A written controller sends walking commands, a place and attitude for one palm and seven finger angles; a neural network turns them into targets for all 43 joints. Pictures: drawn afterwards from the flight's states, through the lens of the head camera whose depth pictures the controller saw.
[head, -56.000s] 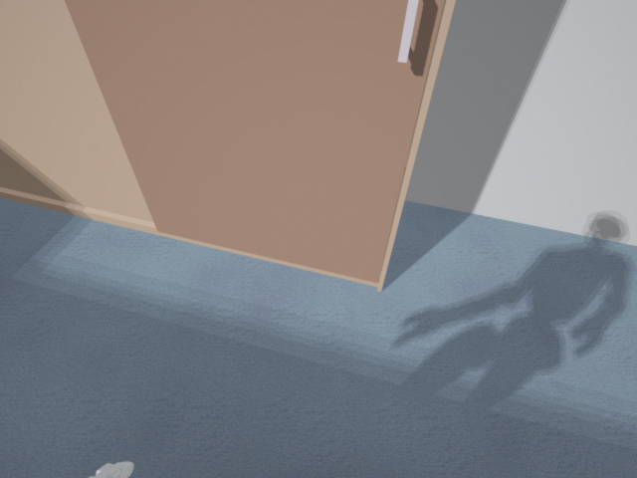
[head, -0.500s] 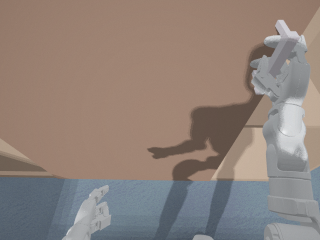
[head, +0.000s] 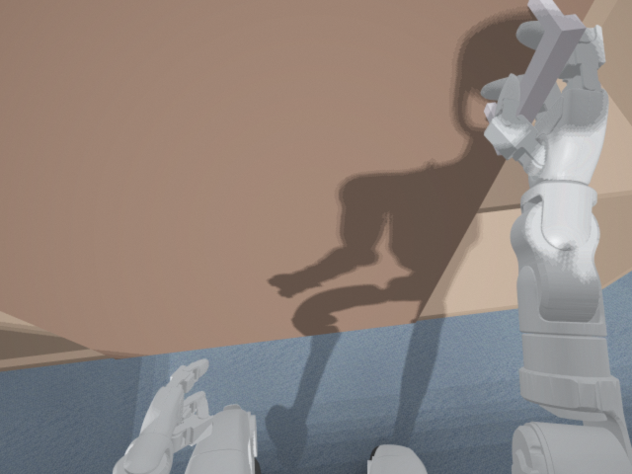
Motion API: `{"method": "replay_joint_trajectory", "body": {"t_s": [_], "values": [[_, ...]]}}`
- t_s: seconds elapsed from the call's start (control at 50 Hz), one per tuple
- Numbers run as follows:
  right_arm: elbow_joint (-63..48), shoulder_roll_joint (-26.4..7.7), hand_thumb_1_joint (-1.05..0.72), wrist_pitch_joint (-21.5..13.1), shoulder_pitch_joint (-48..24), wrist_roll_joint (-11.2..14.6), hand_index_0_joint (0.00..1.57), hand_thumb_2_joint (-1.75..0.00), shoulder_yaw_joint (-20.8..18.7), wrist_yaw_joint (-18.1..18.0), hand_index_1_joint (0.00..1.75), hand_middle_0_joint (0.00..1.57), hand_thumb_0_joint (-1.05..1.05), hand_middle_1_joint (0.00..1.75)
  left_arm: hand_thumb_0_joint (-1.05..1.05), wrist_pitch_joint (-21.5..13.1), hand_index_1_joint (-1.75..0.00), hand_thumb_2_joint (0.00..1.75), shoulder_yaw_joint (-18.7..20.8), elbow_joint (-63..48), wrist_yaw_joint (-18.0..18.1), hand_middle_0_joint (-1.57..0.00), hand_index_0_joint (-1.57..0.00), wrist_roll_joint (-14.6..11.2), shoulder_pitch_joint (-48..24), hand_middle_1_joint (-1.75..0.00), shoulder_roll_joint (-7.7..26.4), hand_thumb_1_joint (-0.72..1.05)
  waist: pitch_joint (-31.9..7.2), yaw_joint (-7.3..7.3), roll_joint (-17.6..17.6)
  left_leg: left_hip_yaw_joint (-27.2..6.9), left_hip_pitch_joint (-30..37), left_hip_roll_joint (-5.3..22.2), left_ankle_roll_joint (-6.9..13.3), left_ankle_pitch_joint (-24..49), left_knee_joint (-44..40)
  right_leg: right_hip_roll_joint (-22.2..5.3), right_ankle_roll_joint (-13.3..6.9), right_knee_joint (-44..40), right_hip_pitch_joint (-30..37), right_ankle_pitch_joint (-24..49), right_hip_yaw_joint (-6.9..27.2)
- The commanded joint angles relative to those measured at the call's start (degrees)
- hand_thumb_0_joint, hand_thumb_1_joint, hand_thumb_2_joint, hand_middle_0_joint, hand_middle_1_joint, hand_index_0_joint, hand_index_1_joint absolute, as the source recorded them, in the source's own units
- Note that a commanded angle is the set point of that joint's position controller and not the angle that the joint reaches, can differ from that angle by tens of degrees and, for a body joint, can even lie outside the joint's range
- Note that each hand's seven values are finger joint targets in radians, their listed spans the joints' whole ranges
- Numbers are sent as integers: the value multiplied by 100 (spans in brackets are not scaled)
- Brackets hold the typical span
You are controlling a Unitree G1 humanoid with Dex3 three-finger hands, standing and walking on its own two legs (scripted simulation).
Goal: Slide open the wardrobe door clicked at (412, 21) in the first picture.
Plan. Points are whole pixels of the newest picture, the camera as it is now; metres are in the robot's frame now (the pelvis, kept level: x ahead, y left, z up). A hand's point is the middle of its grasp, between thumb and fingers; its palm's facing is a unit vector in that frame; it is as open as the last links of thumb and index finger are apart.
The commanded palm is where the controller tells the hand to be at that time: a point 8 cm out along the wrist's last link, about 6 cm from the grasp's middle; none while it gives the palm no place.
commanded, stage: step sideways, sliding the door along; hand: right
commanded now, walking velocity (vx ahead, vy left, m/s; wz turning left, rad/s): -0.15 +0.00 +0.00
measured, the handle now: (521, 81) +0.44 -0.25 +0.19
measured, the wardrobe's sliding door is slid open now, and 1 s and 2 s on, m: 0.50 0.50 0.50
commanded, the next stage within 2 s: none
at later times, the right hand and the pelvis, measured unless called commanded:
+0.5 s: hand (488, 122) +0.40 -0.21 +0.18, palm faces +0.48 +0.88 -0.01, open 7.1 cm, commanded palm +0.36 -0.14 +0.17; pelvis +0.05 +0.03 -0.02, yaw -6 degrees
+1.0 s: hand (508, 134) +0.38 -0.22 +0.18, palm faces +0.15 +0.99 +0.05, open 7.4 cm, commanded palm +0.36 -0.21 +0.15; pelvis +0.13 -0.08 -0.02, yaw -10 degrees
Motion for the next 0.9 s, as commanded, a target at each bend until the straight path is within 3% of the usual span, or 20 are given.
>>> {"method": "replay_joint_trajectory", "body": {"t_s": [0.0,0.14,0.18,0.22,0.26,0.3,0.34,0.38,0.4,0.42,0.44,0.46,0.48,0.56,0.58,0.68,0.76,0.82,0.84,0.88], "values": [[-1937,442,-90,-696,-2580,-5,45,-90,1564,663,140,45,0,140,0,-476,-30,90,397,-891,103,-20,-20,-18,-228,-30,991,90,-3182,989,-1770,632,334,-238,-93,171,-642,-736,-577,-317,2089,4731,-253],[-2045,176,-90,-710,-2227,47,45,-90,1435,458,140,45,0,140,0,-890,-30,90,187,-943,203,-20,-20,-90,-232,-30,838,90,-3089,943,-1714,645,1617,-296,38,874,-3323,-654,-340,515,2145,4229,-274],[-2149,-116,-90,-747,-2032,-56,45,-90,1329,406,140,45,0,140,0,-898,-30,90,129,-876,254,-20,-20,-126,-198,-30,748,90,-3194,935,-489,329,2606,62,71,3810,-4271,25,-120,1290,1476,2807,-287],[-2262,-637,-90,-758,-1613,-210,45,-90,1000,329,140,45,0,140,0,-896,-30,90,36,-918,390,-20,-20,-34,-482,-30,542,90,-3205,787,1265,-1123,3655,1665,645,8195,-3582,1025,118,2621,-796,-1938,-47],[-2677,-692,-90,-796,-1402,-94,45,-90,779,253,140,45,0,140,0,-829,-30,90,69,-737,452,-20,-20,-90,-208,-30,663,90,-3372,694,1935,-1157,3893,1857,688,8101,-3317,1075,3,3603,-1324,-2357,537],[-3107,-288,-90,-861,-1174,-5,45,-90,989,91,140,45,0,140,0,-828,-30,90,9,-748,540,-20,-20,-134,-434,-30,654,90,-3460,722,2120,-994,4698,1888,1028,7971,-2971,1033,-97,2911,-1849,-2309,668],[-3339,96,-90,-956,-1085,-41,45,-90,1243,55,140,45,0,140,0,-778,-30,90,-23,-746,573,-20,-20,-96,-550,-30,643,90,-3398,831,1892,-525,4278,1448,952,7245,-2697,1068,-95,1227,-1214,-1406,418],[-3680,336,-90,-1102,-1158,-26,45,-90,1640,96,140,45,0,140,0,-675,-30,90,100,-816,545,-20,-20,-52,-620,-30,776,90,-3453,996,836,58,3211,873,533,5218,-2089,821,-73,-254,454,1506,124],[-3780,692,-90,-1159,-1112,15,45,-90,1969,160,140,45,0,140,0,-685,-30,90,229,-941,457,-20,-20,-44,-590,-30,955,90,-3664,955,-394,227,1449,352,154,2244,-1479,-367,-568,-122,2000,4969,1314],[-3758,963,-90,-1202,-1120,-5,45,-90,2256,243,140,45,0,140,0,-713,-30,90,300,-1032,298,-20,-20,-93,-503,-30,1023,90,-4037,830,-1221,-60,467,125,161,-1306,-652,-1345,-1110,113,2848,7486,2010],[-3415,1079,-90,-1209,-1117,-108,45,-90,2334,327,140,45,0,140,0,-753,-30,90,349,-985,135,-20,-20,-123,-310,-30,1045,90,-4083,855,-760,-366,393,66,246,-1868,-33,-1326,-1209,236,2793,6958,1522],[-3781,1130,-90,-1220,-1570,-170,45,-90,2453,426,140,45,0,140,0,-803,-30,90,355,-1049,80,-20,-20,-114,-317,-30,1060,90,-3710,944,-502,-310,142,-44,233,-1615,170,-1123,-1006,164,2539,6297,1060],[-4346,1232,-90,-1301,-1864,-131,45,-90,2622,455,140,45,0,140,0,-929,-30,90,273,-1094,78,-20,-20,-101,-373,-30,909,90,-3616,1012,-973,-238,-41,-23,236,-1535,104,-900,-875,190,2707,6644,879],[-3960,1484,-90,-1074,-813,-247,45,-90,2845,532,140,45,0,140,0,-1040,-30,90,251,-1100,-59,-20,-20,-11,-107,-30,891,90,-3168,971,-851,254,-310,-251,238,-633,335,-315,-55,-26,2714,6302,175],[-3914,1359,-90,-1082,-786,-264,45,-90,2812,630,140,45,0,140,0,-1015,-30,90,331,-1132,-99,-20,-20,-24,-48,-30,1025,90,-3386,940,-519,47,141,-271,253,-512,660,-373,-169,-126,2245,5166,10],[-4630,1679,-90,-985,-302,-279,45,-90,3266,638,140,45,0,140,0,-1003,-30,90,39,-1425,-73,-20,-20,80,-47,-30,699,90,-3095,904,-1072,658,-838,-442,214,-415,-42,-39,346,-150,3204,6302,-119],[-4890,1891,-90,-969,185,-282,45,-90,3595,672,140,45,0,140,0,-939,-30,90,-109,-1604,-143,-20,-20,118,-38,-30,547,90,-3124,855,-890,884,-741,-495,289,-30,-860,40,494,-24,3292,6261,-232],[-5081,2025,-90,-970,588,-243,45,-90,3798,688,140,45,0,140,0,-969,-30,90,-164,-1793,-196,-20,-20,159,-162,-30,488,90,-3138,701,-920,1263,-20,-638,450,357,-1947,267,869,328,2818,6748,-507],[-4839,890,-90,-1001,786,-199,45,-90,2594,600,140,45,0,140,0,-919,-30,90,-16,-1616,-117,-20,-20,209,-195,-30,559,90,-3189,662,-1066,1587,511,-772,507,534,-2348,261,1290,389,2661,7729,-699],[-4828,683,-90,-957,1587,-171,45,-90,2356,632,140,45,0,140,0,-859,-30,90,-15,-1698,-148,-20,-20,161,-517,-30,567,90,-3216,113,-525,1774,2928,-1004,922,1387,-3667,625,2059,2992,592,9164,-942]]}}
